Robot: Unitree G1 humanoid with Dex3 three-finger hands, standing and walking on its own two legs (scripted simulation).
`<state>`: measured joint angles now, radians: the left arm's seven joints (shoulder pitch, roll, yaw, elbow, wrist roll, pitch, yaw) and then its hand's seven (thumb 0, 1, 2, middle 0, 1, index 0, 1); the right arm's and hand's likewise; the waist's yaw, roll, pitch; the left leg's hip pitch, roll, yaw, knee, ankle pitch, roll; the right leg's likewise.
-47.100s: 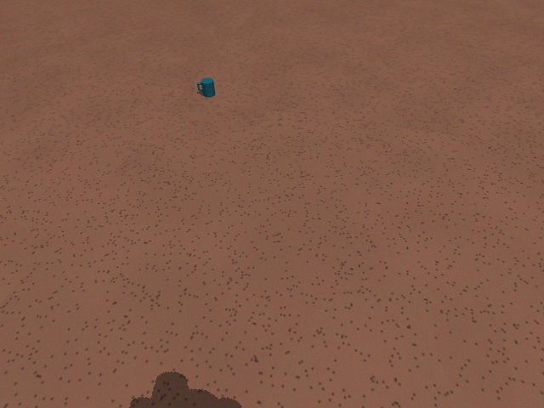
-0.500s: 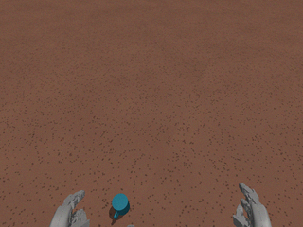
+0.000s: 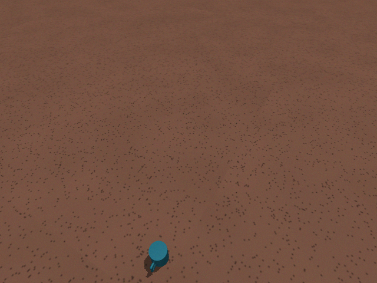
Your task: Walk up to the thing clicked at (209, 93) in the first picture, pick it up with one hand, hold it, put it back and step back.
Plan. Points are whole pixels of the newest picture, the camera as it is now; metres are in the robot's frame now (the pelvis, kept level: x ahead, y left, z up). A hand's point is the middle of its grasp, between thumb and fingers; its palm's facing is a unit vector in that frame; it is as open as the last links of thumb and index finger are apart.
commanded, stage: stand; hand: left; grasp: from above
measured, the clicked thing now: (157, 257) +0.37 +0.19 -0.71
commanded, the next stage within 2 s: none
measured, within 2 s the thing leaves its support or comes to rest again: neither
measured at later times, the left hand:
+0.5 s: hand out of the picture +0.03 +0.23 -0.15, palm faces +0.05 -0.94 -0.33, open 7.4 cm
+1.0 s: hand out of the picture +0.07 +0.22 -0.14, palm faces +0.04 -0.94 -0.33, open 7.4 cm
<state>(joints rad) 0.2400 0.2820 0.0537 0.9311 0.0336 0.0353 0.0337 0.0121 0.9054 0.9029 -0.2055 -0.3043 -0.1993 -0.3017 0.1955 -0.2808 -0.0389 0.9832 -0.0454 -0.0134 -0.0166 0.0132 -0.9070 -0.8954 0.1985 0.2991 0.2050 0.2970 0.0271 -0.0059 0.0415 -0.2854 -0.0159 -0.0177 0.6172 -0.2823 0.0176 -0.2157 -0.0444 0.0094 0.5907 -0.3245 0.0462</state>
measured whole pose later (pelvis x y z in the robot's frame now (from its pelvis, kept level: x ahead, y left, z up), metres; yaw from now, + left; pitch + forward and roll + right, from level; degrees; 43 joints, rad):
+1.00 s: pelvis +0.01 -0.02 +0.02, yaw +1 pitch -4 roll +0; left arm 0.13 0.30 0.04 1.14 0.02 0.00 0.02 0.01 0.90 0.90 -0.21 -0.30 -0.20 -0.30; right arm 0.13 -0.31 -0.01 1.14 -0.02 -0.01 -0.01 0.01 -0.91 -0.90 0.20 0.30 0.21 0.30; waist 0.01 0.01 0.07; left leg -0.14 0.01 -0.04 0.37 -0.17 -0.01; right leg -0.07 -0.02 -0.01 0.35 -0.21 0.02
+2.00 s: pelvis +0.01 -0.02 +0.02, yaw +1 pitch -3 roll +0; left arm 0.14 0.33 0.02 1.13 0.01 0.00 0.00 0.01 0.90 0.90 -0.21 -0.30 -0.20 -0.30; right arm 0.12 -0.33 -0.01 1.16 -0.01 -0.01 0.00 0.01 -0.91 -0.90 0.20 0.30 0.21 0.30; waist 0.00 0.00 0.06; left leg -0.14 0.00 -0.05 0.34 -0.14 -0.01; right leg -0.07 -0.03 -0.02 0.33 -0.20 0.02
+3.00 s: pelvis -0.19 +0.00 +0.01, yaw -1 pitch -1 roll +2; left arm 0.18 0.35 0.09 0.85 0.04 0.05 0.01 0.01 0.90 0.90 -0.21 -0.30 -0.20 -0.30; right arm 0.19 -0.42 -0.05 0.90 0.00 0.04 -0.01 0.01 -0.91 -0.90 0.20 0.30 0.21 0.30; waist 0.01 0.02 0.12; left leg -0.45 -0.13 -0.16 1.11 -0.44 -0.01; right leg -0.31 -0.01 0.03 0.56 -0.23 -0.02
